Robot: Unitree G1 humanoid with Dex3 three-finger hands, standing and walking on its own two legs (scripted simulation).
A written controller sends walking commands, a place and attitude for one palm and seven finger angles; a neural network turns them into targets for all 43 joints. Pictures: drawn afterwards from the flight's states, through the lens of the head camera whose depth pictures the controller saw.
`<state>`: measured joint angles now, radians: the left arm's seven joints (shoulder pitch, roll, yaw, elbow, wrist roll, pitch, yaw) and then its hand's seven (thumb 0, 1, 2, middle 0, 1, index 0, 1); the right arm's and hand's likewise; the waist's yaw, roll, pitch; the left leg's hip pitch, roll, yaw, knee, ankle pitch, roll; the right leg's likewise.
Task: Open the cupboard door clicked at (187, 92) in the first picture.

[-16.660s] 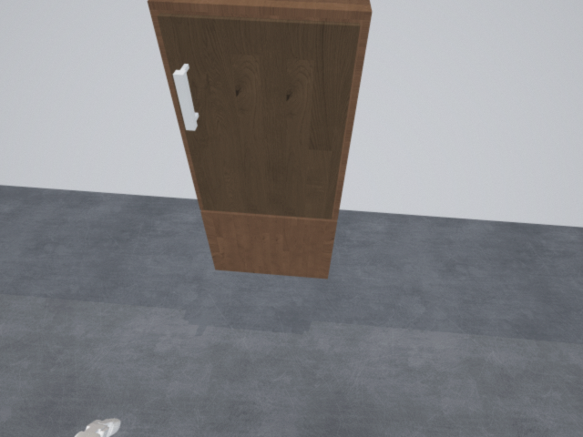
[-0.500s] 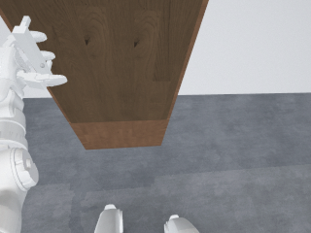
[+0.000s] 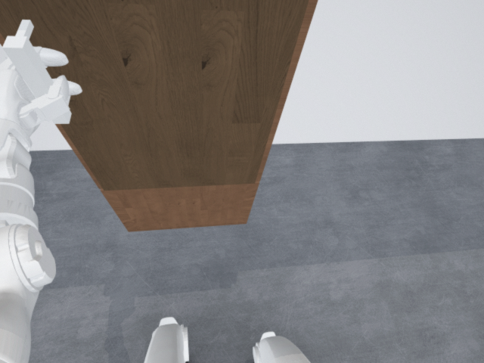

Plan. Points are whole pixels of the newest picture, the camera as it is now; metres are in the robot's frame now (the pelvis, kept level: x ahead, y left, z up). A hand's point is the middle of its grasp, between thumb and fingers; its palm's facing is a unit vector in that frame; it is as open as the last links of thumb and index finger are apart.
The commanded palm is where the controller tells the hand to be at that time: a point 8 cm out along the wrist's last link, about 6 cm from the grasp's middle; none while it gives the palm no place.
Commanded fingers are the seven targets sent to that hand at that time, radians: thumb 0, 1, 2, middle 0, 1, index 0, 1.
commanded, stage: pull the door open along its arc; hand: left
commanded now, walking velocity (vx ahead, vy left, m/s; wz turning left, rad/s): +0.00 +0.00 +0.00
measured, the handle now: (45, 75) +0.54 +0.27 +0.12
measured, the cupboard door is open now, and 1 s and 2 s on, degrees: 0 38 42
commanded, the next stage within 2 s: open thumb and fingers to let go in 1.06 s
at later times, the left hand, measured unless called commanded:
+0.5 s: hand (61, 134) +0.44 +0.23 +0.11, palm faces +0.02 -1.00 +0.01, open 5.7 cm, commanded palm +0.38 +0.28 +0.11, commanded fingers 0.00 0.90 0.90 -0.40 -1.35 -0.40 -1.35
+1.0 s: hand (134, 237) +0.28 +0.12 +0.11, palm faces +0.44 -0.90 +0.03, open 5.7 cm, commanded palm +0.23 +0.15 +0.11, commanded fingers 0.00 0.90 0.90 -0.40 -1.35 -0.40 -1.35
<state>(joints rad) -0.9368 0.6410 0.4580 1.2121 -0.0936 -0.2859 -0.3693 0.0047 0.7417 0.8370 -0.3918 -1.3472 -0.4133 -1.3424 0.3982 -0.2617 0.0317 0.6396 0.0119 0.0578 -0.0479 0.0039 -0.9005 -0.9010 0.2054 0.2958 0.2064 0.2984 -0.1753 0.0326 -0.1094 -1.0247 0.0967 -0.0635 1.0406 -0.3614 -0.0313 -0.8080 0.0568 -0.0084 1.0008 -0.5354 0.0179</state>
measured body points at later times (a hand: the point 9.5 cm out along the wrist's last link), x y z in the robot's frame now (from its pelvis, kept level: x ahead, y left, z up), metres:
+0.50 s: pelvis +0.02 +0.00 +0.02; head +0.08 +0.01 +0.46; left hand +0.43 +0.28 +0.11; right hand +0.07 -0.26 -0.09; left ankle +0.07 +0.14 -0.66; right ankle -0.03 -0.14 -0.66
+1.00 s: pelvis +0.01 -0.03 +0.03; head +0.01 -0.04 +0.48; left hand +0.25 +0.16 +0.11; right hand +0.21 -0.23 -0.05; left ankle +0.07 +0.14 -0.66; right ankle -0.03 -0.14 -0.66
